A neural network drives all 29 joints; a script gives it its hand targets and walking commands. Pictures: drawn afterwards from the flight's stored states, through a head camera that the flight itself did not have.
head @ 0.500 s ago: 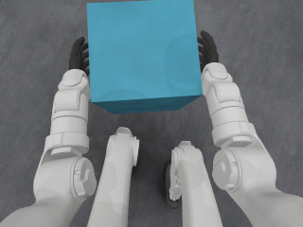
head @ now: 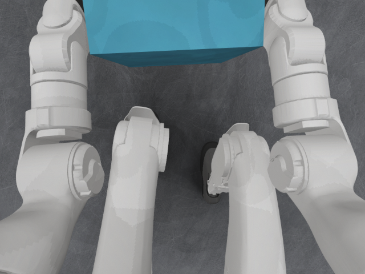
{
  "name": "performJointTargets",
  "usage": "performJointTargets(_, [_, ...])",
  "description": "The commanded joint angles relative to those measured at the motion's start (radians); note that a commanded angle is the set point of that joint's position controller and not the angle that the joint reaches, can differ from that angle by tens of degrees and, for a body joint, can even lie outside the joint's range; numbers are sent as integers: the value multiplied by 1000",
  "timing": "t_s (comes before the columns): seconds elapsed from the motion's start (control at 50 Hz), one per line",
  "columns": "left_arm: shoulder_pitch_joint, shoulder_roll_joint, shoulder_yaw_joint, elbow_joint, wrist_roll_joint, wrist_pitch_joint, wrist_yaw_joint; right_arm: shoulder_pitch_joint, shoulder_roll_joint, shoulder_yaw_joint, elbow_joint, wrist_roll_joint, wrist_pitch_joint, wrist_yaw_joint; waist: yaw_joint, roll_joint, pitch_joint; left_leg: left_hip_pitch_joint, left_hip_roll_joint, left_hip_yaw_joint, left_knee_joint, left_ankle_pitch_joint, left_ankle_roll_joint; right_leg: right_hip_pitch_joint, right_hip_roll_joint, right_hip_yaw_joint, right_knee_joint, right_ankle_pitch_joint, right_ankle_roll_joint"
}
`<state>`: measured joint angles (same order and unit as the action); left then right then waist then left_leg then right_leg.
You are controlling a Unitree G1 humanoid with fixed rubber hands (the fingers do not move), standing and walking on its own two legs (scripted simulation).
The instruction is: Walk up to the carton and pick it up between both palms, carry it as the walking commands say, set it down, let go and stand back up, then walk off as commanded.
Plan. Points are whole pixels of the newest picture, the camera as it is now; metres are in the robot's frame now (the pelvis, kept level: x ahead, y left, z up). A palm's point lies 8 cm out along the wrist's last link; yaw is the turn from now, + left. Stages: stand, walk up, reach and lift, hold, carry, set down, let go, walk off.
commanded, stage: set down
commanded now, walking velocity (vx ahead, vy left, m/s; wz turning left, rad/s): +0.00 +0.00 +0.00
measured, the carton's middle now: out of the picture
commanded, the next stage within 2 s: none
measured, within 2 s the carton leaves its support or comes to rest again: rests again in 1.48 s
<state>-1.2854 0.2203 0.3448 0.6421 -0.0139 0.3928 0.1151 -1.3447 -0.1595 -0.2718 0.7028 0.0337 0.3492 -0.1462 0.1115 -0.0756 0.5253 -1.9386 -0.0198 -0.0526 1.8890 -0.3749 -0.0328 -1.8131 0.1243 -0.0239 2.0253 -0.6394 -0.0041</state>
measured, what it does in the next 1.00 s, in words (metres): lowers itself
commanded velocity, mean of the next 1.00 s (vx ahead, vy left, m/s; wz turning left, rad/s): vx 0.00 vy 0.00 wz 0.00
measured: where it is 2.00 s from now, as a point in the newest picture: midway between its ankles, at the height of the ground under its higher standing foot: (178, 168)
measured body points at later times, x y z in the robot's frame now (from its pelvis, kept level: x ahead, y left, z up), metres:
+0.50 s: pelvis +0.01 +0.01 -0.05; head +0.37 +0.06 +0.20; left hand +0.54 +0.25 -0.21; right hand +0.59 -0.06 -0.20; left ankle +0.18 +0.13 -0.41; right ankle +0.11 -0.10 -0.41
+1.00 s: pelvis +0.02 +0.00 -0.07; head +0.39 +0.04 +0.17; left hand +0.55 +0.25 -0.24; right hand +0.60 -0.06 -0.23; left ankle +0.18 +0.13 -0.41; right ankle +0.11 -0.10 -0.41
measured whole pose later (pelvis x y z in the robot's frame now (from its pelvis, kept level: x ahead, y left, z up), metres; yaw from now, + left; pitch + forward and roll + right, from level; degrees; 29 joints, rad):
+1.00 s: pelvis +0.02 +0.00 -0.07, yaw -2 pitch +29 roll +0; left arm -1.46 0.33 0.27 0.97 -0.09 0.26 0.10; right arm -1.54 -0.26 -0.09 1.01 0.13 0.25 -0.19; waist 0.13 -0.05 0.52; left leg -2.20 0.01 -0.03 2.13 -0.43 -0.02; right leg -2.07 0.16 -0.01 2.27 -0.70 0.02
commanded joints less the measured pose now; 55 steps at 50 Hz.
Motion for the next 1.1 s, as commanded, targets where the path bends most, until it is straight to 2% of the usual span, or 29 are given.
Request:
performJointTargets(0.0, [-794, -905, -481, -141, -113, -55, -199, -751, 914, 464, -93, 103, -47, 230, 40, 71, -2190, 997, -75, 119, -114, 135, 10, 317, 55, 2, -296, 124, -3])
performJointTargets(0.06, [-777, -901, -430, -83, -70, -71, -214, -810, 957, 461, -39, 127, -54, 257, 97, 63, -2093, 909, -69, 141, -97, 137, 23, 291, 64, -2, -277, 104, 0])
performJointTargets(0.08, [-782, -911, -414, -54, -78, -76, -230, -781, 928, 430, -20, 93, -62, 261, 68, 55, -2019, 893, -74, 122, -93, 145, 24, 212, 64, -10, -268, 103, 2])
performJointTargets(0.12, [-804, -935, -391, 9, -54, -77, -247, -782, 972, 401, 43, 95, -64, 275, 80, 90, -1946, 894, -78, 135, -84, 113, 25, 151, 71, -5, -265, 63, 5])
performJointTargets(0.16, [-827, -954, -429, -58, -91, -85, -247, -793, 932, 411, 18, 88, -74, 275, 27, 75, -2051, 967, -71, 114, -62, 195, 12, 182, 72, -35, -238, 124, -2])
performJointTargets(0.2, [-872, -948, -434, -103, -96, -87, -251, -782, 920, 373, 30, 81, -75, 284, 30, 129, -2021, 1005, -77, 105, -50, 248, 7, 97, 72, -29, -214, 142, -8])
performJointTargets(0.24, [-893, -903, -441, -99, -109, -87, -242, -802, 927, 401, -26, 89, -79, 274, 22, 77, -2093, 1001, -68, 110, -19, 281, 11, 159, 72, -20, -214, 191, -5])
performJointTargets(0.28, [-813, -946, -412, 17, -87, -77, -255, -824, 892, 412, -17, 92, -83, 283, 50, 100, -1971, 952, -66, 117, -9, 251, 14, 75, 69, -22, -204, 122, 0])
performJointTargets(0.34, [-862, -952, -460, -93, -148, -89, -257, -935, 900, 463, -126, 152, -97, 279, 38, 89, -2099, 1018, -69, 85, 6, 309, 21, 130, 65, -36, -149, 194, -3])
performJointTargets(0.36, [-870, -901, -427, -37, -127, -91, -261, -866, 911, 445, -15, 128, -85, 280, 44, 48, -1993, 944, -70, 96, 2, 254, 17, 108, 61, -45, -163, 158, 0])
performJointTargets(0.38, [-899, -906, -438, -64, -123, -100, -257, -813, 935, 433, 36, 140, -81, 281, 60, 105, -1958, 944, -67, 129, 19, 252, 16, 49, 70, -29, -177, 122, -5])
performJointTargets(0.4, [-945, -874, -435, -138, -150, -117, -250, -861, 916, 455, -39, 152, -95, 278, 66, 72, -2071, 993, -62, 108, 37, 335, 19, 105, 64, -30, -150, 181, -8])
performJointTargets(0.44, [-907, -882, -450, -91, -147, -115, -249, -879, 902, 469, -50, 166, -101, 269, 78, 99, -2070, 974, -60, 120, 63, 367, 18, 119, 59, -19, -143, 208, -7])
performJointTargets(0.46, [-921, -879, -446, -104, -169, -119, -256, -862, 883, 471, -38, 155, -105, 261, 50, 77, -2043, 933, -67, 119, 63, 373, 19, 138, 68, -36, -136, 235, -2])
performJointTargets(0.48, [-872, -903, -449, -55, -155, -112, -251, -900, 903, 499, -87, 181, -110, 249, 79, 91, -2092, 960, -61, 127, 85, 418, 26, 158, 65, -23, -121, 258, 3])
performJointTargets(0.5, [-901, -904, -460, -85, -180, -117, -250, -878, 867, 481, -38, 158, -112, 259, 26, 81, -2059, 975, -67, 106, 60, 350, 16, 88, 71, -65, -106, 185, 5])
performJointTargets(0.52, [-850, -914, -455, 20, -148, -105, -256, -867, 854, 436, -1, 137, -113, 256, 12, 105, -1942, 950, -61, 104, 50, 315, 15, 52, 71, -62, -126, 163, -2])
performJointTargets(0.64, [-855, -858, -409, 12, -167, -143, -273, -909, 857, 502, -46, 188, -144, 258, 98, 70, -1892, 837, -52, 118, 127, 414, 29, 85, 67, -27, -69, 244, 0])
performJointTargets(0.68, [-939, -810, -415, -35, -201, -157, -270, -905, 908, 506, -55, 192, -137, 241, 90, -5, -1950, 799, -55, 104, 133, 408, 34, 155, 60, -30, -45, 288, -5])
performJointTargets(0.7, [-929, -811, -432, -55, -210, -160, -268, -889, 883, 502, -20, 179, -133, 239, 62, -4, -1932, 810, -50, 119, 144, 406, 26, 158, 54, -29, -59, 274, 0])
performJointTargets(0.72, [-914, -796, -432, 20, -191, -151, -271, -835, 917, 473, 51, 189, -129, 240, 84, 50, -1858, 792, -50, 116, 123, 350, 33, 113, 59, -33, -61, 243, -2])
performJointTargets(0.78, [-876, -854, -418, -20, -212, -155, -279, -930, 862, 519, -77, 210, -149, 240, 86, 15, -1902, 817, -54, 114, 151, 455, 36, 119, 64, -22, -48, 303, -2])
performJointTargets(0.8, [-895, -815, -432, 7, -211, -161, -275, -829, 899, 486, 34, 180, -140, 240, 59, 10, -1848, 794, -52, 110, 134, 395, 25, 112, 62, -45, -39, 264, -5])
performJointTargets(0.82, [-886, -810, -415, 2, -210, -163, -278, -893, 869, 499, -22, 207, -151, 234, 84, 52, -1844, 801, -51, 121, 154, 424, 39, 88, 65, -19, -53, 272, 3])
performJointTargets(0.84, [-867, -820, -384, 51, -188, -162, -280, -901, 886, 534, -22, 201, -150, 241, 124, -16, -1832, 751, -53, 125, 163, 411, 37, 121, 59, -15, -49, 276, 6])
performJointTargets(0.9, [-896, -820, -391, 56, -195, -168, -290, -910, 897, 507, -13, 205, -151, 234, 115, 3, -1782, 702, -47, 125, 147, 361, 39, 121, 59, -18, -49, 257, 2])
performJointTargets(0.94, [-870, -781, -368, 64, -185, -172, -288, -887, 922, 517, 37, 217, -151, 244, 150, -19, -1745, 742, -42, 127, 146, 376, 47, 79, 64, -18, -48, 238, 14])
performJointTargets(1.02, [-867, -807, -362, 129, -166, -171, -308, -914, 874, 496, 23, 188, -162, 234, 112, -27, -1699, 645, -42, 133, 151, 345, 37, 115, 57, -21, -58, 265, 4])
performJointTargets(1.08, [-893, -789, -359, 79, -184, -184, -320, -849, 900, 477, 71, 180, -160, 238, 117, -35, -1645, 593, -47, 124, 156, 333, 46, 96, 57, -4, -45, 278, 10])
